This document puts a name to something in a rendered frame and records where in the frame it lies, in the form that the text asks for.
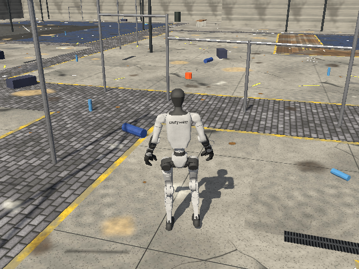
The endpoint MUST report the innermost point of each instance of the right robot forearm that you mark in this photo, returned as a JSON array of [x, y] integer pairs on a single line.
[[207, 145]]

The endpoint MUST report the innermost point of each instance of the right robot hand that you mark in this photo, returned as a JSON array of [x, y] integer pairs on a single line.
[[211, 154]]

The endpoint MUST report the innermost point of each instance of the robot right upper arm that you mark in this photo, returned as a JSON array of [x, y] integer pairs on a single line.
[[195, 117]]

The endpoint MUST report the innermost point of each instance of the left robot shin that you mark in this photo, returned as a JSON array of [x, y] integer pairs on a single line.
[[168, 200]]

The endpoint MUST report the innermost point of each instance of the left robot hand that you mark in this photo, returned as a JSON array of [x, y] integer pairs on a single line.
[[147, 158]]

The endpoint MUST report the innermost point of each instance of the robot left upper arm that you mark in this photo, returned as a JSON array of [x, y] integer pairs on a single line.
[[158, 127]]

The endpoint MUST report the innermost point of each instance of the humanoid robot head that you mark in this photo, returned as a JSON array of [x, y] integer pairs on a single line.
[[177, 96]]

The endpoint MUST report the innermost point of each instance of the left robot forearm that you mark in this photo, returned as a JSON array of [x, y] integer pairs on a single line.
[[150, 148]]

